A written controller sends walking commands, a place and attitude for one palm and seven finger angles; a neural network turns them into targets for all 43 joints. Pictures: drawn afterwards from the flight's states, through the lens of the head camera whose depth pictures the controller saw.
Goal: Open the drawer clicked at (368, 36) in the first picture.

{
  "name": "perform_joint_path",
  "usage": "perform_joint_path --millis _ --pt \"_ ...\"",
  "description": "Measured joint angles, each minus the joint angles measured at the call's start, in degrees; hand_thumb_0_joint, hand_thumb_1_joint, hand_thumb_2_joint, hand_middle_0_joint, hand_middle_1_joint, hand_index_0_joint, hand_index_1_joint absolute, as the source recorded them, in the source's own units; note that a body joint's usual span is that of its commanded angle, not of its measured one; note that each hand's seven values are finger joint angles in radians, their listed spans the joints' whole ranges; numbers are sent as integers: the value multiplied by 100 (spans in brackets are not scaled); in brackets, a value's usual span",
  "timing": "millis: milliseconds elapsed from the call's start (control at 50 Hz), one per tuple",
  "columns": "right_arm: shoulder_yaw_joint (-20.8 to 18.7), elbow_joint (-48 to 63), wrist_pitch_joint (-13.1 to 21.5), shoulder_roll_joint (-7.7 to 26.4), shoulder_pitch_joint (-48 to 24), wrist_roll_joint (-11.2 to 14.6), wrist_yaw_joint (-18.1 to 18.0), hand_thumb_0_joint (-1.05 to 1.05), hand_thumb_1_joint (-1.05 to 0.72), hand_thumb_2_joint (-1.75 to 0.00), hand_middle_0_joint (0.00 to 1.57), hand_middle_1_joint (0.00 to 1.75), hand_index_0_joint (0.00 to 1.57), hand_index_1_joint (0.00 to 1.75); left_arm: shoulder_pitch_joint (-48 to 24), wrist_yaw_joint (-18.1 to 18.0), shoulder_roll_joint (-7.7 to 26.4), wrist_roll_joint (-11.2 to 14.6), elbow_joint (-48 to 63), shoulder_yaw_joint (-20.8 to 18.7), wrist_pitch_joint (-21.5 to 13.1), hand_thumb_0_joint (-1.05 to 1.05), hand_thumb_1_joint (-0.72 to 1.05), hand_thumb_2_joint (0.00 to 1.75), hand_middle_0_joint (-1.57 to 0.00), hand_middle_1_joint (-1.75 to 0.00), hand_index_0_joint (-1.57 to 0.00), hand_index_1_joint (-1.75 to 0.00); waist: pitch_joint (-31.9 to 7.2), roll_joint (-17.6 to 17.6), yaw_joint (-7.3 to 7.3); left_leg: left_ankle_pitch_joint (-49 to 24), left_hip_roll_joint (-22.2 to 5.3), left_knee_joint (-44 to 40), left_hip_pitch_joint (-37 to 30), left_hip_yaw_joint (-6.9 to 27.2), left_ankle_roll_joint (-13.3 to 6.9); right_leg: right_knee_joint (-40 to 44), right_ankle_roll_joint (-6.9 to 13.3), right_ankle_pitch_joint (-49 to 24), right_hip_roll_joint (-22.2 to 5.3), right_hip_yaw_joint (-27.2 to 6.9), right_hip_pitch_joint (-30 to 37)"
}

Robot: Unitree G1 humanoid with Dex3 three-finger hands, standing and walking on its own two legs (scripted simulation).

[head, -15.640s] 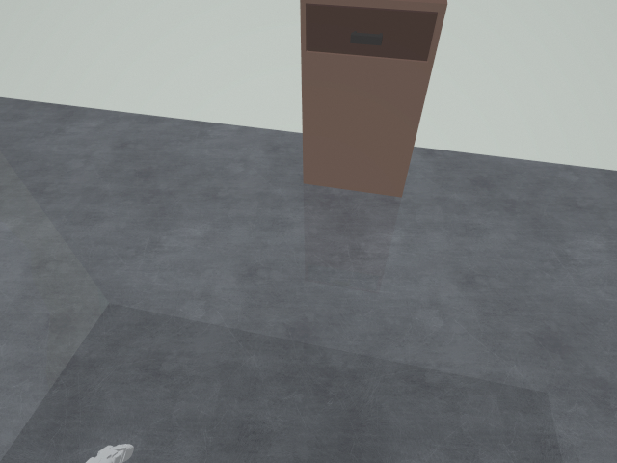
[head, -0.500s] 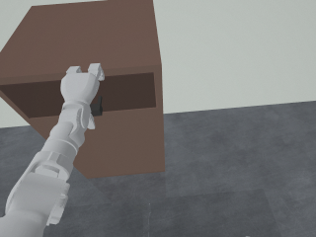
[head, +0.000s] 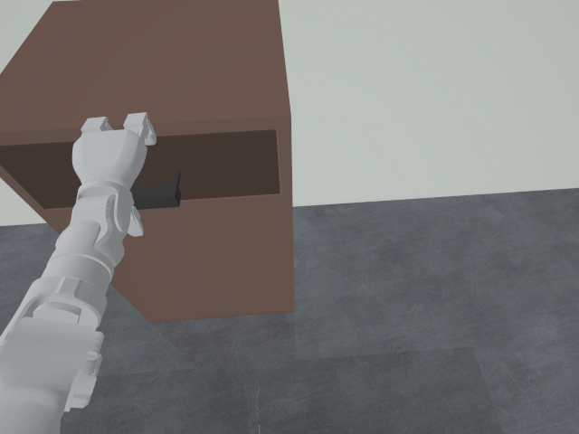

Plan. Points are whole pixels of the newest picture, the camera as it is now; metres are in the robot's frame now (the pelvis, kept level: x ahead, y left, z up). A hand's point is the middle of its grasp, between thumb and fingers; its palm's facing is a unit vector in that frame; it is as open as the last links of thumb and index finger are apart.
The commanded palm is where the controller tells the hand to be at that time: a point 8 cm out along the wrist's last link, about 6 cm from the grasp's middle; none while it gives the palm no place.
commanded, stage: move the hooked fingers above the handle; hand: left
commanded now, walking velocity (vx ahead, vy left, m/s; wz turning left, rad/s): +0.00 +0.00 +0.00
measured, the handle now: (147, 187) +0.51 +0.25 +0.00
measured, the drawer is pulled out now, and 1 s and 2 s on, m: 0.00 0.00 0.00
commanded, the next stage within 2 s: lift the fingers back up to retry in 1.52 s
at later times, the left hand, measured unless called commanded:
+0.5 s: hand (148, 171) +0.47 +0.21 +0.09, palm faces +0.10 -0.01 -0.99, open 13.8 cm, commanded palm +0.43 +0.24 +0.12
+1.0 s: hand (115, 178) +0.46 +0.26 +0.08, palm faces +0.07 +0.05 -1.00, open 13.9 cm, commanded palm +0.43 +0.23 +0.12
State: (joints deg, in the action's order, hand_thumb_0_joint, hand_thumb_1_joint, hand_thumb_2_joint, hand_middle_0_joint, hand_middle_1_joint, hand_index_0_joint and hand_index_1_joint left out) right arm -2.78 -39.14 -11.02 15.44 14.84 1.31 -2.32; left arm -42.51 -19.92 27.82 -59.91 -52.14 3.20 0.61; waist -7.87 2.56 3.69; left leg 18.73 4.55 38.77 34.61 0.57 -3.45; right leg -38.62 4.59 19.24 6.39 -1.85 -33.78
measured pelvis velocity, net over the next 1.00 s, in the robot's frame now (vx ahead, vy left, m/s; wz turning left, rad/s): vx -0.01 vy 0.01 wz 0.00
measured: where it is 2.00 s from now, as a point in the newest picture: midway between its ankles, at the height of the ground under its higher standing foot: outside the picture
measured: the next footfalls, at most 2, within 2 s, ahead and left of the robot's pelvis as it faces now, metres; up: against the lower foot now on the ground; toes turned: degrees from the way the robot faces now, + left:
none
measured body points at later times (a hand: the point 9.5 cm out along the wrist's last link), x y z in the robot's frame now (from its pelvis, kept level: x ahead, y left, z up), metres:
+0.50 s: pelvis +0.00 +0.01 +0.00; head +0.06 -0.01 +0.45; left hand +0.46 +0.20 +0.14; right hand +0.08 -0.25 -0.14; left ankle -0.01 +0.08 -0.72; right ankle -0.02 -0.07 -0.72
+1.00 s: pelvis -0.01 +0.01 +0.00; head +0.06 +0.00 +0.44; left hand +0.46 +0.25 +0.14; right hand +0.07 -0.25 -0.14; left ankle -0.01 +0.08 -0.72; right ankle -0.02 -0.07 -0.72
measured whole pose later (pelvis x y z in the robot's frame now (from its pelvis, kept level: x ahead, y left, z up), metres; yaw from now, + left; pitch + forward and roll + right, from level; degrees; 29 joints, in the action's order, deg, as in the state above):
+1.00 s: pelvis -0.01 +0.01 +0.00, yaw +0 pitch +15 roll +0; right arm -1.8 -39.5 -10.9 14.3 14.2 1.8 -1.8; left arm -46.7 -19.1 27.3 -59.4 -57.2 5.5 6.5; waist -7.6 3.2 3.9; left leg 18.3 5.1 39.3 35.3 0.5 -4.3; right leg -38.9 3.7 18.9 5.8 -1.7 -34.2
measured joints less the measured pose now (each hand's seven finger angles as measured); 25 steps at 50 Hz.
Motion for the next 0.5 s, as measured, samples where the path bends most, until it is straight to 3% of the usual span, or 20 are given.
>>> perform_joint_path --millis 60,100,140,200,260,300,360,400,460,500 --pt "66 22 -79 -65 20 82 40 0 -91 -90 20 30 20 30 -205 393 68 148 -492 173 602 0 -49 31 -32 -120 -31 -120 -18 61 -4 -45 -14 -127 -109 -2 -5 147 -10 -60 9 -18 116" --pt "94 63 -113 -109 92 116 26 0 -91 -90 20 30 20 30 -197 844 44 333 -555 418 751 0 -49 31 -32 -120 -31 -120 4 79 -10 -72 -8 -219 -238 32 -13 265 -14 -91 1 2 264" --pt "118 88 -100 -146 164 105 -17 0 -91 -90 20 30 20 30 -77 1283 -43 488 -355 616 566 0 -49 31 -32 -120 -31 -120 45 62 -14 -86 10 -276 -355 84 -21 347 -15 -97 -17 44 404" --pt "115 137 -51 -177 225 34 -94 0 -91 -90 21 30 20 30 263 1633 -213 544 298 729 -181 -1 -49 31 -32 -120 -31 -120 98 9 -22 -67 35 -266 -435 129 -34 358 -14 -67 -38 87 504" --pt "84 176 4 -170 195 -20 -133 0 -91 -90 21 30 20 30 509 1355 -368 292 798 579 -1002 0 -49 31 -32 -120 -32 -120 76 -28 -13 3 42 -131 -331 97 -45 211 -21 2 -40 70 389" --pt "84 187 29 -156 116 -53 -137 0 -91 -90 21 30 20 30 528 887 -376 96 916 350 -1226 0 -49 31 -33 -120 -32 -120 42 -35 16 59 37 -4 -179 37 -51 52 -29 57 -32 28 213" --pt "99 175 29 -143 -35 -68 -113 0 -91 -90 20 30 20 30 329 129 -240 -56 810 61 -854 0 -49 31 -33 -120 -32 -120 48 -13 25 104 19 123 17 -61 -60 -119 -46 94 -13 -51 -21" --pt "115 117 -15 -129 -106 -64 -76 0 -91 -90 20 30 20 30 182 -169 -152 -52 598 54 -594 0 -49 31 -36 -123 -32 -120 22 29 -27 94 6 110 74 -119 -72 -130 -63 76 -2 -107 -100" --pt "156 -1 -162 -106 -153 18 -14 0 -91 -90 20 30 20 30 3 -212 -311 0 219 294 -35 0 -49 31 -41 -128 -32 -121 -47 110 -118 30 2 -34 -9 -150 -86 5 -93 7 -5 -152 -28" --pt "226 -30 -299 -130 -171 87 -24 0 -91 -90 20 30 20 30 -81 51 -428 124 40 318 287 0 -49 31 -40 -127 -31 -124 -78 105 -133 -30 -1 -192 -171 -167 -89 141 -103 -53 -7 -186 120"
